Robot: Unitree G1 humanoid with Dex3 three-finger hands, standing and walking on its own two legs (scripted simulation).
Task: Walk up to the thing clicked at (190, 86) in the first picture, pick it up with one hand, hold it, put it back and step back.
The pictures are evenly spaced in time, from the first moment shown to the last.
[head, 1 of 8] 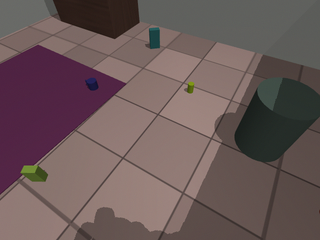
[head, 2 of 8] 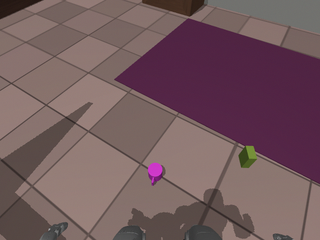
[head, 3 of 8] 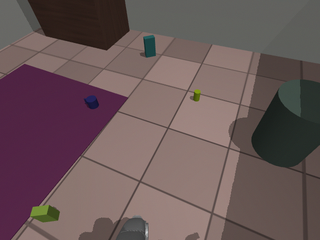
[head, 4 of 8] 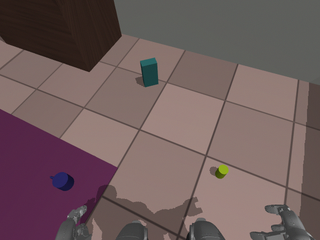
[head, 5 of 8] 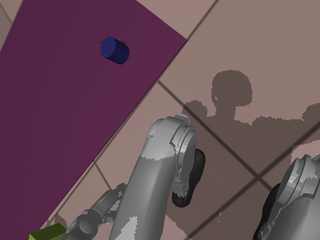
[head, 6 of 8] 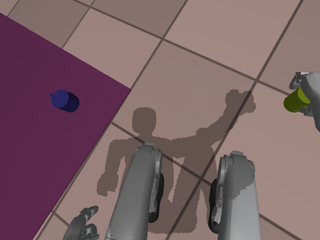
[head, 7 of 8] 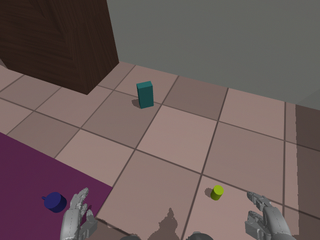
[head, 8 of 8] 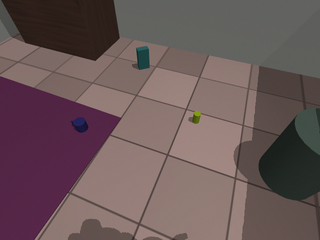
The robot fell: no
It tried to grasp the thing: yes
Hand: right
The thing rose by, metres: 0.64
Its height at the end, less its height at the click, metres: +0.00
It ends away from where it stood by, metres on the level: 0.02
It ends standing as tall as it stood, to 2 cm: yes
